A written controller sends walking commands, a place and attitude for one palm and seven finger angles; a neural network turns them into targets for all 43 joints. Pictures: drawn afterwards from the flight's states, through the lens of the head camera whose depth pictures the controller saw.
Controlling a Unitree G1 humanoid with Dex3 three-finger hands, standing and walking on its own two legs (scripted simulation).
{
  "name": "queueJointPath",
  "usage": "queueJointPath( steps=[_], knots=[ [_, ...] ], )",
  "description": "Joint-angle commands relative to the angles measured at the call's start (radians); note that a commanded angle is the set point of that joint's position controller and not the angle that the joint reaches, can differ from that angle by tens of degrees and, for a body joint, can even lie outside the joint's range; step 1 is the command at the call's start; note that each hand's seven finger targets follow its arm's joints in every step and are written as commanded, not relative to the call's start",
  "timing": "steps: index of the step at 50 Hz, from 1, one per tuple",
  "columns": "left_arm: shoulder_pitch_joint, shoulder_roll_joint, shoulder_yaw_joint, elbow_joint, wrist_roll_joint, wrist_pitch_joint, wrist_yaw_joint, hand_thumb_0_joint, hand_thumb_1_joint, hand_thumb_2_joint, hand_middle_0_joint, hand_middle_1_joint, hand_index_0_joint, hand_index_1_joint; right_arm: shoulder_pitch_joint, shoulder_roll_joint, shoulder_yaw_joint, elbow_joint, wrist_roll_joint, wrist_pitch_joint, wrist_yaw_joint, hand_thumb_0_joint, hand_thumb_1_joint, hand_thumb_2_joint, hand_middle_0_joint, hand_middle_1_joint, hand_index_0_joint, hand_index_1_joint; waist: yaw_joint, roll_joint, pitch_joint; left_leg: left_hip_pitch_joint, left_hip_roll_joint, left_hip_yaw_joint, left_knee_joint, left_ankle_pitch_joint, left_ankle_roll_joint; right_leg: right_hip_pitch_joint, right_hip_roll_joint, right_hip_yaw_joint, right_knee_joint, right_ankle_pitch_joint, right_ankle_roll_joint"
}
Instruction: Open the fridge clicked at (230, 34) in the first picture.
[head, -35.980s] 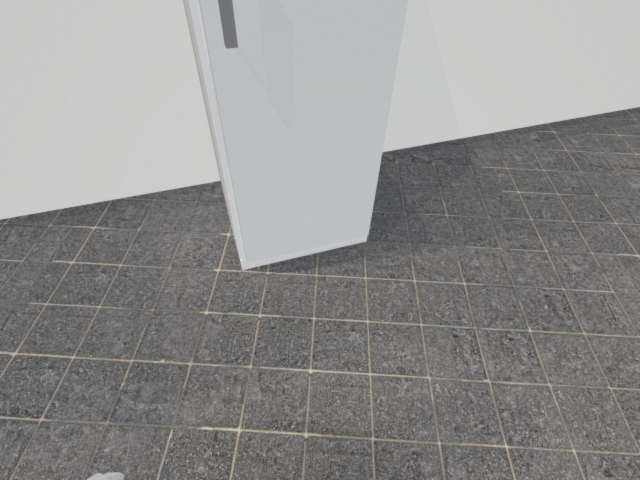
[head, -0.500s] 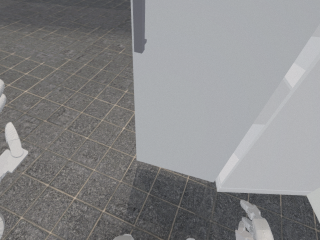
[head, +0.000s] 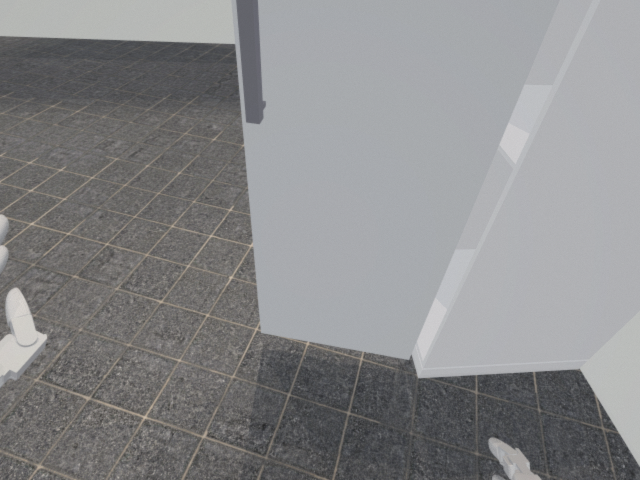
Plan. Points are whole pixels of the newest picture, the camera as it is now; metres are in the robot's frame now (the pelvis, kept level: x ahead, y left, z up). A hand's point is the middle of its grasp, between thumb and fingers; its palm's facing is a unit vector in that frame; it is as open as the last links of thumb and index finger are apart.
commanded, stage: stop stepping back and stand still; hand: left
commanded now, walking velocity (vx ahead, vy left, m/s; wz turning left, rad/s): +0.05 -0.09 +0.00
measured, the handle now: (254, 36) +0.71 +0.15 +0.28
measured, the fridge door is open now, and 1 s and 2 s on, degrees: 75 75 75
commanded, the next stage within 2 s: let the arm hang, fingers relaxed in 0.26 s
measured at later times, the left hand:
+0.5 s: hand (119, 429) +0.20 +0.25 -0.03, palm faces +0.14 -0.89 -0.44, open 7.4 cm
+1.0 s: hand out of the picture -0.02 +0.20 -0.17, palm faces -0.03 -0.97 -0.23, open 7.3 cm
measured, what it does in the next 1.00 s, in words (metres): stands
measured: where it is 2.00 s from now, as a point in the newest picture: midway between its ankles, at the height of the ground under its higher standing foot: outside the picture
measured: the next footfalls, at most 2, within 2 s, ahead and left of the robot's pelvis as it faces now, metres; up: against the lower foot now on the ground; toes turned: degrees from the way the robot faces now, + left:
none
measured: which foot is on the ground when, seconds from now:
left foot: down 0.00-1.00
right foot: down 0.00-1.00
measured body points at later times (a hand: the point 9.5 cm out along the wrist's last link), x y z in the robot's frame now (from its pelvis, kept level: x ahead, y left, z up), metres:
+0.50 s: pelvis -0.01 +0.00 -0.01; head -0.03 -0.02 +0.44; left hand +0.19 +0.30 +0.00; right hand +0.14 -0.26 -0.12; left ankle +0.07 +0.10 -0.73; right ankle +0.00 -0.12 -0.73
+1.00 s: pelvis +0.03 +0.01 +0.01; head +0.06 +0.01 +0.46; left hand -0.01 +0.25 -0.15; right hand +0.04 -0.22 -0.15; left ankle +0.07 +0.10 -0.73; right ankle +0.00 -0.12 -0.73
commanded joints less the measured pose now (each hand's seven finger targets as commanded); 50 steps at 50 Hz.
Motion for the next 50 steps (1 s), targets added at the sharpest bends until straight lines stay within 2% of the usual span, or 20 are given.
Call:
queueJointPath(
  steps=[1, 4, 7, 8, 13, 15, 17, 18, 19, 20, 22, 25, 27, 28, 30, 31, 33, 35, 41, 50],
  knots=[
    [-0.08, 0.186, 0.106, -0.281, 0.003, -0.076, 0.012, 0.0, 0.9, 0.9, -0.2, -0.3, -0.2, -0.3, -0.148, -0.126, -0.045, -0.184, -0.009, -0.065, -0.008, 0.0, -0.9, -0.9, 0.2, 0.3, 0.2, 0.3, 0.031, 0.205, 0.019, -0.103, 0.146, -0.206, -0.356, -0.506, 0.011, 0.075, 0.027, -0.053, -0.061, -0.018, -0.017],
    [-0.052, 0.179, 0.108, -0.266, -0.003, -0.07, 0.016, 0.0, 0.9, 0.9, -0.2, -0.3, -0.2, -0.3, -0.136, -0.118, -0.048, -0.176, -0.011, -0.063, -0.005, 0.0, -0.9, -0.9, 0.2, 0.3, 0.2, 0.3, 0.024, 0.127, -0.007, -0.05, 0.092, -0.123, -0.225, -0.403, 0.0, 0.042, -0.02, 0.008, -0.151, -0.046, -0.048],
    [-0.038, 0.188, 0.126, -0.256, -0.013, -0.068, 0.018, 0.0, 0.9, 0.9, -0.2, -0.3, -0.2, -0.3, -0.131, -0.103, -0.043, -0.161, -0.015, -0.056, -0.003, 0.0, -0.9, -0.9, 0.2, 0.3, 0.2, 0.3, 0.017, 0.005, -0.003, 0.018, 0.059, -0.066, -0.062, -0.23, -0.004, -0.063, -0.109, 0.144, -0.233, -0.071, -0.087],
    [-0.052, 0.179, 0.119, -0.247, -0.014, -0.07, 0.017, 0.0, 0.9, 0.9, -0.2, -0.3, -0.2, -0.3, -0.133, -0.105, -0.041, -0.153, -0.014, -0.055, 0.0, 0.0, -0.9, -0.9, 0.2, 0.3, 0.2, 0.3, 0.014, 0.008, 0.01, 0.039, 0.057, -0.059, -0.038, -0.199, -0.005, -0.107, -0.127, 0.166, -0.24, -0.059, -0.087],
    [-0.102, 0.162, 0.087, -0.203, -0.01, -0.075, 0.008, 0.0, 0.9, 0.9, -0.2, -0.3, -0.2, -0.3, -0.151, -0.11, -0.036, -0.151, 0.001, -0.052, -0.001, 0.0, -0.9, -0.9, 0.2, 0.3, 0.2, 0.3, 0.019, 0.052, 0.056, 0.053, 0.089, -0.111, -0.107, -0.242, 0.004, -0.151, -0.082, 0.119, -0.229, -0.075, -0.046],
    [-0.11, 0.165, 0.083, -0.188, -0.005, -0.076, 0.007, 0.0, 0.9, 0.9, -0.2, -0.3, -0.2, -0.3, -0.159, -0.105, -0.032, -0.154, 0.002, -0.05, -0.002, 0.0, -0.9, -0.9, 0.2, 0.3, 0.2, 0.3, 0.022, 0.055, 0.083, 0.034, 0.087, -0.115, -0.134, -0.301, 0.004, -0.162, -0.071, 0.115, -0.25, -0.129, -0.041],
    [-0.123, 0.174, 0.087, -0.207, -0.003, -0.082, 0.007, 0.0, 0.9, 0.9, -0.2, -0.3, -0.2, -0.3, -0.162, -0.102, -0.029, -0.157, 0.001, -0.054, -0.004, 0.0, -0.9, -0.9, 0.2, 0.3, 0.2, 0.3, 0.024, 0.064, 0.073, 0.035, 0.089, -0.122, -0.151, -0.273, 0.006, -0.131, -0.068, 0.103, -0.243, -0.085, -0.039],
    [-0.133, 0.03, -0.273, 0.579, 0.073, 0.088, -0.136, 0.0, 0.9, 0.9, -0.2, -0.3, -0.2, -0.3, -0.179, -0.321, -0.101, 0.077, -0.011, -0.068, 0.09, 0.0, -0.9, -0.9, 0.2, 0.3, 0.2, 0.3, -0.021, 0.066, 0.087, -0.017, 0.135, -0.158, 0.019, -0.002, 0.03, -0.213, -0.114, 0.024, -0.058, 0.117, -0.047],
    [-0.123, 0.018, -0.262, 0.614, 0.051, 0.161, -0.162, 0.0, 0.9, 0.9, -0.2, -0.3, -0.2, -0.3, -0.145, -0.262, -0.092, 0.054, 0.005, 0.015, 0.095, 0.0, -0.9, -0.9, 0.2, 0.3, 0.2, 0.3, 0.012, 0.06, 0.018, -0.002, 0.148, -0.132, -0.018, 0.024, 0.029, -0.172, -0.098, 0.041, -0.045, 0.084, -0.035],
    [-0.147, -0.015, -0.287, 0.63, 0.05, 0.175, -0.166, 0.0, 0.9, 0.9, -0.2, -0.3, -0.2, -0.3, -0.141, -0.238, -0.08, 0.037, -0.003, 0.047, 0.093, 0.0, -0.9, -0.9, 0.2, 0.3, 0.2, 0.3, 0.021, 0.029, -0.002, -0.048, 0.155, -0.146, -0.025, -0.076, 0.037, -0.163, -0.088, 0.019, -0.029, -0.019, -0.039],
    [-0.21, 0.007, -0.31, 0.718, 0.056, 0.178, -0.17, 0.0, 0.9, 0.9, -0.2, -0.3, -0.2, -0.3, -0.149, -0.236, -0.065, 0.025, -0.018, 0.08, 0.092, 0.0, -0.9, -0.9, 0.2, 0.3, 0.2, 0.3, 0.023, -0.081, 0.047, -0.095, 0.127, -0.162, -0.035, -0.161, 0.044, -0.164, -0.09, 0.037, -0.067, -0.08, -0.048],
    [-0.306, 0.028, -0.338, 0.907, 0.06, 0.179, -0.159, 0.0, 0.9, 0.9, -0.2, -0.3, -0.2, -0.3, -0.123, -0.199, -0.056, 0.065, -0.03, 0.119, 0.093, 0.0, -0.9, -0.9, 0.2, 0.3, 0.2, 0.3, 0.001, -0.205, 0.085, -0.01, 0.036, -0.097, 0.085, -0.121, 0.01, -0.23, -0.172, 0.16, -0.218, -0.062, -0.096],
    [-0.361, 0.018, -0.363, 1.015, 0.055, 0.189, -0.15, 0.0, 0.9, 0.9, -0.2, -0.3, -0.2, -0.3, -0.084, -0.161, -0.048, 0.113, -0.035, 0.137, 0.089, 0.0, -0.9, -0.9, 0.2, 0.3, 0.2, 0.3, -0.019, -0.129, 0.079, 0.065, 0.02, -0.064, 0.103, -0.069, -0.009, -0.234, -0.192, 0.169, -0.226, 0.021, -0.119],
    [-0.367, 0.012, -0.372, 1.064, 0.054, 0.191, -0.148, 0.0, 0.9, 0.9, -0.2, -0.3, -0.2, -0.3, -0.076, -0.149, -0.042, 0.134, -0.034, 0.139, 0.088, 0.0, -0.9, -0.9, 0.2, 0.3, 0.2, 0.3, -0.022, -0.066, 0.069, 0.091, 0.038, -0.083, 0.045, -0.019, -0.009, -0.212, -0.167, 0.146, -0.194, 0.054, -0.102],
    [-0.319, -0.007, -0.38, 1.171, 0.05, 0.192, -0.151, 0.0, 0.9, 0.9, -0.2, -0.3, -0.2, -0.3, -0.099, -0.166, -0.032, 0.173, -0.034, 0.13, 0.084, 0.0, -0.9, -0.9, 0.2, 0.3, 0.2, 0.3, 0.015, 0.126, 0.051, 0.045, 0.112, -0.171, -0.133, 0.031, 0.016, -0.086, -0.081, 0.069, -0.107, 0.074, -0.038],
    [-0.279, -0.002, -0.379, 1.222, 0.049, 0.191, -0.151, 0.0, 0.9, 0.9, -0.2, -0.3, -0.2, -0.3, -0.113, -0.178, -0.032, 0.189, -0.031, 0.126, 0.082, 0.0, -0.9, -0.9, 0.2, 0.3, 0.2, 0.3, 0.04, 0.178, 0.028, 0.013, 0.131, -0.199, -0.18, 0.027, 0.03, -0.003, -0.066, 0.041, -0.089, 0.088, -0.023],
    [-0.226, -0.029, -0.38, 1.314, 0.046, 0.187, -0.153, 0.0, 0.9, 0.9, -0.2, -0.3, -0.2, -0.3, -0.116, -0.163, -0.029, 0.235, -0.027, 0.122, 0.076, 0.0, -0.9, -0.9, 0.2, 0.3, 0.2, 0.3, 0.054, 0.194, 0.0, 0.013, 0.125, -0.19, -0.215, -0.026, 0.031, 0.065, -0.067, 0.036, -0.111, 0.112, -0.023],
    [-0.199, -0.052, -0.375, 1.368, 0.045, 0.181, -0.152, 0.0, 0.9, 0.9, -0.2, -0.3, -0.2, -0.3, -0.093, -0.14, -0.034, 0.271, -0.026, 0.123, 0.071, 0.0, -0.9, -0.9, 0.2, 0.3, 0.2, 0.3, 0.049, 0.234, -0.029, 0.073, 0.115, -0.168, -0.215, -0.034, 0.027, 0.068, -0.075, 0.038, -0.146, 0.142, -0.034],
    [-0.205, -0.082, -0.398, 1.473, 0.042, 0.169, -0.145, 0.0, 0.9, 0.9, -0.2, -0.3, -0.2, -0.3, -0.024, -0.104, -0.039, 0.357, -0.012, 0.128, 0.061, 0.0, -0.9, -0.9, 0.2, 0.3, 0.2, 0.3, 0.018, 0.046, 0.006, 0.181, 0.107, -0.121, -0.17, 0.075, 0.015, 0.018, -0.099, 0.067, -0.239, 0.216, -0.038],
    [-0.177, -0.119, -0.409, 1.548, 0.044, 0.17, -0.134, 0.0, 0.9, 0.9, -0.2, -0.3, -0.2, -0.3, -0.013, -0.064, -0.034, 0.427, -0.012, 0.129, 0.058, 0.0, -0.9, -0.9, 0.2, 0.3, 0.2, 0.3, 0.018, -0.02, 0.069, 0.189, 0.106, -0.098, -0.202, 0.05, 0.013, -0.003, -0.104, 0.072, -0.255, 0.196, -0.03]
  ],
)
